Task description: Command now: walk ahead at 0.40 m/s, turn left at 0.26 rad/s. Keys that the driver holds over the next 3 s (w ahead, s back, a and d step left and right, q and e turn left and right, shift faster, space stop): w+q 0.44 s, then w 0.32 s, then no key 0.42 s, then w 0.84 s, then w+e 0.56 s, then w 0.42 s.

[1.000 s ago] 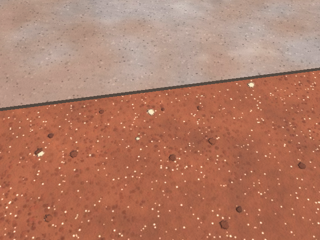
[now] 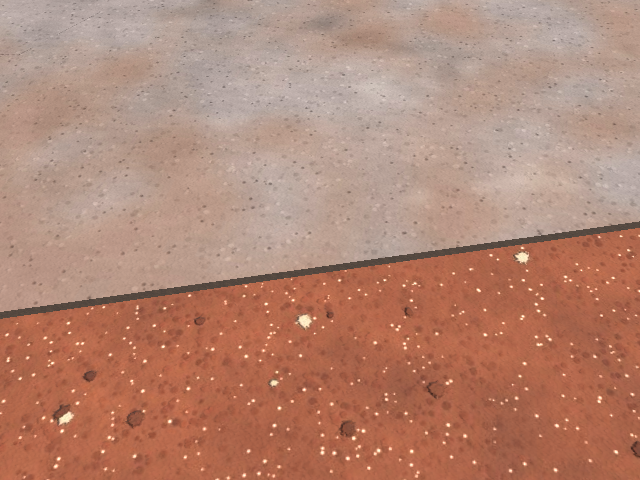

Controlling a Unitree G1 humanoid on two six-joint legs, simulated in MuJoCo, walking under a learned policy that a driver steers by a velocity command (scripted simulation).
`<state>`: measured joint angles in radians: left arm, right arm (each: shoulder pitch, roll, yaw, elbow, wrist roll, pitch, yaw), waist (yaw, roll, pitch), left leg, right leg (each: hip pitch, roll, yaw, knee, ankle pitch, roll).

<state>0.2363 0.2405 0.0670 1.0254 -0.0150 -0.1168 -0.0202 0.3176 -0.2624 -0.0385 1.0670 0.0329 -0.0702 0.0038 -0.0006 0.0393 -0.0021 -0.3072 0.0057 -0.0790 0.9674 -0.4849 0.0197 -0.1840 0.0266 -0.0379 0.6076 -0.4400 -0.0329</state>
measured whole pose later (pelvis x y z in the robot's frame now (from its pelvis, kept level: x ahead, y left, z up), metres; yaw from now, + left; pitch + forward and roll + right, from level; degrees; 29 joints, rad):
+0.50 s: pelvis +0.22 +0.07 +0.01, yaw +15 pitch +0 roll +0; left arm 0.20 0.27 0.05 0.90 -0.02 -0.13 0.01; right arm 0.18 -0.26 -0.07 0.85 0.01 -0.06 0.04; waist -0.01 -0.01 0.05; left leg -0.31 -0.12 0.02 0.46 -0.15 0.12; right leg -0.44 -0.08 0.05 1.22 -0.33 -0.03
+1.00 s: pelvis +0.50 +0.09 +0.01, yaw +19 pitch +2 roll +0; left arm 0.06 0.24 0.03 0.82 0.01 -0.11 -0.03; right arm 0.34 -0.27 -0.04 0.93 0.01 -0.04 -0.01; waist -0.03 0.02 0.05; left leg -0.31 -0.06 -0.10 1.14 -0.55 -0.01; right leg -0.43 0.02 -0.04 0.48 -0.08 -0.04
